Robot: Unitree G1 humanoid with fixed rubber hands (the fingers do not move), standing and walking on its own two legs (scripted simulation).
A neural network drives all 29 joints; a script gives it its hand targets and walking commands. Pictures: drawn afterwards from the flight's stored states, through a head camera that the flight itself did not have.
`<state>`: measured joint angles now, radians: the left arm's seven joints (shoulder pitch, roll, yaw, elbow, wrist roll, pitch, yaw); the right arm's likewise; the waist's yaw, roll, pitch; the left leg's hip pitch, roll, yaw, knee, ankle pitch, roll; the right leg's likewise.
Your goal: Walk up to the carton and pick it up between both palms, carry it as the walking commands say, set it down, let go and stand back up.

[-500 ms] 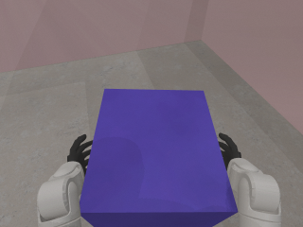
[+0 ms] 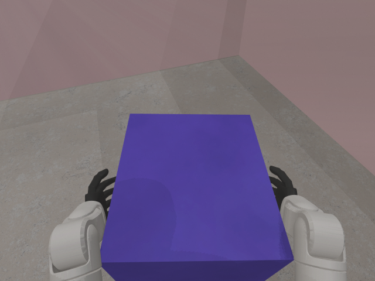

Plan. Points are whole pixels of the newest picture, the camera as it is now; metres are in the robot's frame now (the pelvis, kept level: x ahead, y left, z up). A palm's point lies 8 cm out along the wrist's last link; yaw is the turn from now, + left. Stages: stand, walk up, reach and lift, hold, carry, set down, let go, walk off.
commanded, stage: carry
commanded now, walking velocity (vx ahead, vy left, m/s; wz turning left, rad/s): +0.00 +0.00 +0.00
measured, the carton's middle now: (190, 203) +0.30 +0.00 +0.01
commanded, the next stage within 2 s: hold in 1.24 s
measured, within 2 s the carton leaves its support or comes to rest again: neither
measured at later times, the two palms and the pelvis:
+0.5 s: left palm (99, 212) +0.25 +0.18 +0.07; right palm (286, 205) +0.25 -0.18 +0.07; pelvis +0.00 +0.00 +0.00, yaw +0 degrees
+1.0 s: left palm (93, 214) +0.25 +0.19 +0.06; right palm (280, 205) +0.26 -0.17 +0.07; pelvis +0.00 +0.01 +0.00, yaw +0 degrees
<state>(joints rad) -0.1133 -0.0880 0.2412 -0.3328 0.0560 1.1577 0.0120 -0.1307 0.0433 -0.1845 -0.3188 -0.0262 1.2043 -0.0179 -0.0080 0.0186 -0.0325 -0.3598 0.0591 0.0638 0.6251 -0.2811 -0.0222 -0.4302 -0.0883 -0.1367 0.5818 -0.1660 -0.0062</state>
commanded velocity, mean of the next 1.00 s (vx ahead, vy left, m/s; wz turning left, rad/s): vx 0.00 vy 0.00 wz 0.00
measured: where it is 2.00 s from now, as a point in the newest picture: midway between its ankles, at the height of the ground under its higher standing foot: outside the picture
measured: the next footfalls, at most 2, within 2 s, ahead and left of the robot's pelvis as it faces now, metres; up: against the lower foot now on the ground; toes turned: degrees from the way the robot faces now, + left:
none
